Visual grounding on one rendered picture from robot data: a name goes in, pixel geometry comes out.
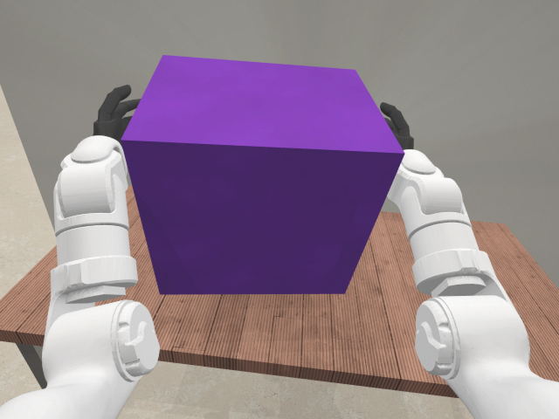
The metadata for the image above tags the right robot forearm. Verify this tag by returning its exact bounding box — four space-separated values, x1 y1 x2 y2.
387 149 530 363

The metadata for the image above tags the robot left hand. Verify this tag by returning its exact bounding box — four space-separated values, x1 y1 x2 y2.
93 85 141 146

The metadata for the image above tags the robot right upper arm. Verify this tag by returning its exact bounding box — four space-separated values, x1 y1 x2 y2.
415 295 559 419

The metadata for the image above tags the left robot forearm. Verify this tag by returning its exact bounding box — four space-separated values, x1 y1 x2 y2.
42 135 138 382

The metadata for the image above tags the robot right hand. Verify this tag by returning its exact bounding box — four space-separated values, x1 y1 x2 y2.
380 102 414 150

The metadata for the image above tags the robot left upper arm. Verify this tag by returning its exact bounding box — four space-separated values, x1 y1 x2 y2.
0 299 160 419

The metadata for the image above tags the carton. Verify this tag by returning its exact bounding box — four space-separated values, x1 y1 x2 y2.
121 55 405 295

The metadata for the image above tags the table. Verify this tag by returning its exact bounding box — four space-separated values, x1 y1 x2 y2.
0 185 559 398

